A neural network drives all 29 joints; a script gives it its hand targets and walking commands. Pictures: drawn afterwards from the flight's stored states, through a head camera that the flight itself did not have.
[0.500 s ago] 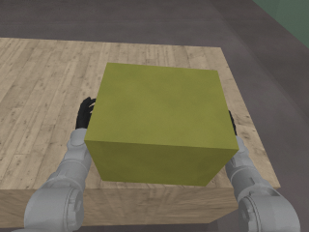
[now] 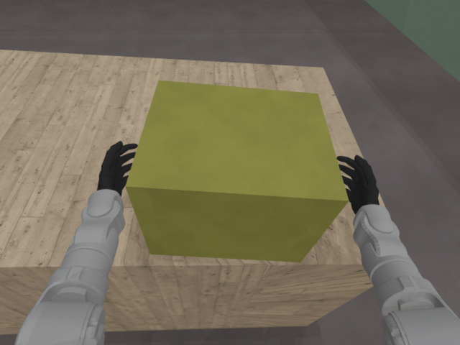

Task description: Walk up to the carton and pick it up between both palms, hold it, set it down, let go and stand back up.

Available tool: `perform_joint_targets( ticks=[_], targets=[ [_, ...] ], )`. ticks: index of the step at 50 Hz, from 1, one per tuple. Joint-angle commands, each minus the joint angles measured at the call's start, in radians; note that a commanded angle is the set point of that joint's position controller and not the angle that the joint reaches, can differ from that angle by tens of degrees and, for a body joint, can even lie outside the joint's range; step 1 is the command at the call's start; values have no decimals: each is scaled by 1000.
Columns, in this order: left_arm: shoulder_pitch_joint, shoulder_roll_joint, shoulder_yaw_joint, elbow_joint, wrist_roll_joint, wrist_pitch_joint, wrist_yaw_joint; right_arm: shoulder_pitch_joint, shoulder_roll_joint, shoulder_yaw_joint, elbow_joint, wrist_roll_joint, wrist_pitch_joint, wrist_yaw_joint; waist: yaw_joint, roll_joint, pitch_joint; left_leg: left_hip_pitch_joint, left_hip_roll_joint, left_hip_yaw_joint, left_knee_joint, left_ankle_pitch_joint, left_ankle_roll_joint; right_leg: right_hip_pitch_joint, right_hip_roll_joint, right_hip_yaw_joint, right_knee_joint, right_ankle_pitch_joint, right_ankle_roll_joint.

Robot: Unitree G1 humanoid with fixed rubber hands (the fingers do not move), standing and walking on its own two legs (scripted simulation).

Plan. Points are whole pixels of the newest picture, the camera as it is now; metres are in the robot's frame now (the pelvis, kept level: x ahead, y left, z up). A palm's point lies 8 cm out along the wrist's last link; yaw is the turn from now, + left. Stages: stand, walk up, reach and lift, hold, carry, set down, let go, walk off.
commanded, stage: set down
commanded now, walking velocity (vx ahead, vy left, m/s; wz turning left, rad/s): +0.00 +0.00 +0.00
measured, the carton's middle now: (232, 175) +0.43 +0.02 +0.05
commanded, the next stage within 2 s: none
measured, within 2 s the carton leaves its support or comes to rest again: neither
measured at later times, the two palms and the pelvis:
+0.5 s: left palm (83, 217) +0.32 +0.26 +0.05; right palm (378, 231) +0.32 -0.23 +0.06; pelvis -0.01 +0.00 +0.01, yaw +1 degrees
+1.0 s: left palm (68, 260) +0.25 +0.25 +0.06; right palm (394, 273) +0.26 -0.23 +0.06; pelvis +0.00 -0.01 +0.01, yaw +2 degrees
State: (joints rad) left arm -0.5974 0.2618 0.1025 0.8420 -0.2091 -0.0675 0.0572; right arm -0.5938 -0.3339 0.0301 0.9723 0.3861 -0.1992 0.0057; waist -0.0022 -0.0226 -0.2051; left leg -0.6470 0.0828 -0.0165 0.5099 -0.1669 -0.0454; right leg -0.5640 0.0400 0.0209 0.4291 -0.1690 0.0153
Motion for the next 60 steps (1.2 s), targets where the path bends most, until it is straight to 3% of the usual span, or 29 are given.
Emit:
perform_joint_targets(
  ticks=[1,6,11,12,13,16,20,21,22,23,24,26,27,28,29,30,31,34,35,39,40,42,47,48,49,51,52,57,60],
  targets=[
    [-295,219,-75,-345,-69,-29,-29,-300,-306,-9,-375,90,13,16,24,62,-552,531,-94,77,-15,334,-12,259,26,-49,-2,291,28],
    [-322,233,-99,-310,-108,-35,-45,-284,-284,-21,-449,51,64,10,11,34,-479,502,-96,74,-45,209,5,269,12,-30,-18,189,21],
    [-259,225,-107,-263,-102,-33,-53,-205,-249,-24,-406,32,95,8,10,47,-354,504,-95,68,-75,135,4,265,7,-30,-43,88,10],
    [-215,219,-106,-322,-94,-27,-53,-156,-250,-29,-442,31,92,7,7,53,-371,528,-94,65,-82,161,2,287,13,-32,-49,108,4],
    [-256,228,-97,-306,-91,-28,-53,-204,-246,-37,-445,29,96,6,15,49,-368,512,-97,71,-79,147,2,277,14,-34,-48,83,5],
    [-115,216,-94,-373,-77,-13,-58,-70,-248,-25,-468,39,94,4,8,55,-316,568,-94,60,-87,189,0,326,15,-35,-57,125,-1],
    [-154,218,-77,-395,-68,5,-59,-98,-223,-47,-501,3,109,-1,10,58,-263,550,-100,59,-110,127,2,318,12,-34,-80,43,-4],
    [-134,219,-83,-432,-84,3,-54,-94,-230,-58,-545,-1,106,1,9,45,-258,544,-100,59,-111,127,6,325,15,-36,-76,44,-7],
    [27,190,-100,-535,-80,12,-54,62,-231,-50,-602,20,94,4,-7,46,-273,608,-95,45,-111,215,5,385,24,-42,-76,161,-12],
    [-68,213,-77,-519,-77,9,-59,-26,-232,-59,-611,9,94,-3,4,60,-287,587,-103,59,-100,218,-2,368,18,-34,-78,136,-6],
    [50,202,-74,-567,-67,23,-60,79,-230,-61,-645,8,95,1,-2,45,-279,618,-102,50,-110,243,-1,389,23,-37,-85,166,-9],
    [-37,230,-54,-540,-64,35,-64,12,-218,-78,-652,-16,108,-5,2,46,-224,570,-109,59,-121,175,5,363,13,-28,-91,86,-4],
    [104,206,-57,-608,-63,47,-60,145,-211,-67,-700,-10,107,1,-1,33,-214,606,-106,49,-134,198,8,397,17,-34,-97,123,-9],
    [101,206,-56,-659,-65,48,-60,128,-211,-73,-731,-17,105,-5,4,48,-218,608,-105,57,-132,209,4,390,15,-30,-99,125,-8],
    [12,228,-41,-613,-72,51,-60,51,-206,-95,-732,-39,118,-5,6,37,-198,557,-110,60,-136,144,7,356,10,-25,-101,46,-8],
    [150,211,-47,-667,-71,56,-58,180,-196,-100,-751,-42,117,-2,-8,29,-176,583,-108,51,-145,157,14,386,11,-32,-103,84,-12],
    [170,219,-45,-729,-80,63,-58,201,-194,-96,-822,-32,118,-8,3,29,-196,588,-108,55,-145,187,18,409,8,-24,-101,114,-11],
    [125,248,-19,-711,-84,71,-60,179,-166,-111,-850,-62,139,-16,4,22,-153,541,-117,68,-157,117,30,386,-7,-10,-103,41,0],
    [243,226,-30,-761,-84,72,-60,294,-173,-112,-868,-57,139,-14,-8,16,-132,574,-114,56,-164,129,32,409,-4,-15,-109,68,-5],
    [246,239,-3,-774,-91,83,-66,292,-143,-120,-933,-80,158,-28,4,-2,-104,557,-120,72,-171,99,41,377,-19,-2,-126,19,3],
    [365,221,-6,-826,-85,90,-64,399,-143,-119,-969,-75,157,-28,3,-16,-88,585,-116,64,-178,125,43,397,-16,-4,-129,54,0],
    [348,228,10,-808,-77,106,-71,397,-137,-113,-964,-78,176,-33,8,-10,-57,577,-118,69,-183,113,42,382,-20,1,-135,32,3],
    [496,206,18,-915,-68,135,-73,559,-130,-133,-1048,-84,194,-41,3,-10,-3,613,-115,61,-201,118,45,397,-23,-4,-155,37,-2],
    [417,236,35,-896,-76,135,-76,486,-114,-130,-1076,-94,201,-45,13,-23,1,580,-122,72,-197,94,48,381,-28,6,-155,0,5],
    [499,225,33,-908,-66,138,-75,571,-104,-129,-1081,-89,206,-43,11,-17,26,600,-121,64,-203,102,48,383,-29,7,-161,12,1],
    [501,217,29,-943,-79,139,-79,574,-100,-134,-1129,-94,209,-49,9,-33,35,594,-119,68,-202,109,46,370,-26,8,-161,17,3],
    [574,215,31,-957,-67,138,-79,662,-94,-126,-1136,-99,210,-47,10,-30,50,613,-118,62,-206,115,45,379,-28,10,-167,30,-1],
    [665,208,24,-1000,-72,125,-79,769,-61,-115,-1216,-90,213,-50,14,-27,96,625,-118,67,-202,99,44,364,-36,15,-177,0,-5],
    [683,204,14,-1085,-80,114,-66,788,-67,-130,-1295,-77,201,-45,21,-12,87,620,-114,66,-199,126,40,350,-31,10,-170,4,-11]
  ],
)
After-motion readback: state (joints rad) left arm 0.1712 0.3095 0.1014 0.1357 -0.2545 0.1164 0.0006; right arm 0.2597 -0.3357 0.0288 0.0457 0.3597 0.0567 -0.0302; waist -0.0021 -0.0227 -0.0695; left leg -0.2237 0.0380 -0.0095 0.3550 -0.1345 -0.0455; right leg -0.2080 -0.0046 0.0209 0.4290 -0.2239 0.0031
